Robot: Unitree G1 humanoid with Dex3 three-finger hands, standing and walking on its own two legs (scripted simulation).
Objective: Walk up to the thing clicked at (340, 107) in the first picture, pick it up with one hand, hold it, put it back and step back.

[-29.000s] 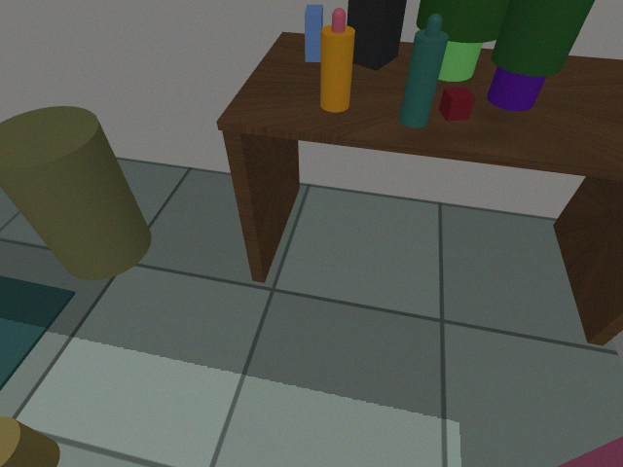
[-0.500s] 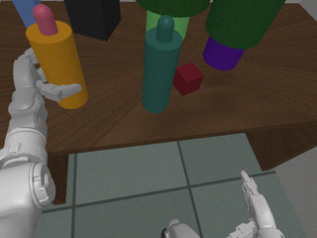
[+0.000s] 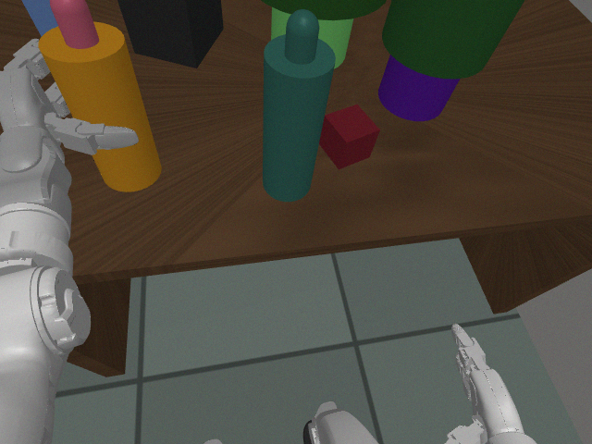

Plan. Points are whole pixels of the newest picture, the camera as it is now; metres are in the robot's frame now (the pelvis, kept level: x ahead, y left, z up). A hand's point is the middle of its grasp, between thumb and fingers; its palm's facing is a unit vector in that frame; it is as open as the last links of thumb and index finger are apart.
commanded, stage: open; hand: left
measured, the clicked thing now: (105, 100) +0.55 +0.15 +0.14
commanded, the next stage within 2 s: withdraw in 0.04 s
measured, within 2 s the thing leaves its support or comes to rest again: rests again in 0.24 s
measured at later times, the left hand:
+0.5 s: hand (18, 41) +0.56 +0.21 +0.21, palm faces +0.20 -0.98 +0.00, open 17.6 cm
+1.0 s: hand out of the picture +0.49 +0.32 +0.18, palm faces +0.32 -0.91 -0.26, open 17.6 cm
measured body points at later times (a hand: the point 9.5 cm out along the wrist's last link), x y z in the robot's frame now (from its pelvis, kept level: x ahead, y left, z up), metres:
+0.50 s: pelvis +0.01 -0.01 +0.01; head +0.11 +0.01 +0.45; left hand +0.54 +0.26 +0.21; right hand +0.16 -0.27 -0.02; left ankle -0.01 +0.12 -0.68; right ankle +0.04 -0.13 -0.68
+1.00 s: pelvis +0.03 +0.01 +0.03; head +0.09 +0.02 +0.48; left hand +0.47 +0.37 +0.20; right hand +0.17 -0.25 -0.02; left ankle -0.01 +0.12 -0.68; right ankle +0.04 -0.13 -0.68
